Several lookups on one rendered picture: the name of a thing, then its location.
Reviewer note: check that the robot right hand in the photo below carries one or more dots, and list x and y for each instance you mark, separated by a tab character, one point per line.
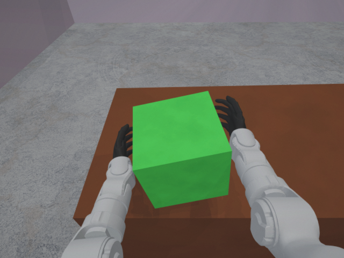
235	119

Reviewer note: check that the robot left forearm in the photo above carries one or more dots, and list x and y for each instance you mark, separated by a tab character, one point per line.
107	218

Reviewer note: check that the pedestal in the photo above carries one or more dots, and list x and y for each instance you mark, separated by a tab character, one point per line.
300	129

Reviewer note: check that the right robot upper arm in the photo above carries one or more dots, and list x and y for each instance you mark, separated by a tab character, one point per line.
288	227

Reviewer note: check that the left robot upper arm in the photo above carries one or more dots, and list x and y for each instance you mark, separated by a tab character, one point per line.
101	247

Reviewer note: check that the carton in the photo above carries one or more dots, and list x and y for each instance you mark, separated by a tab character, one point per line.
180	150

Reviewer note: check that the robot right forearm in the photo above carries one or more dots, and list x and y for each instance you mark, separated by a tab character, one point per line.
255	172

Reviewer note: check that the robot left hand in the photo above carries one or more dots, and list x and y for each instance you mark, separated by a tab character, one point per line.
120	147

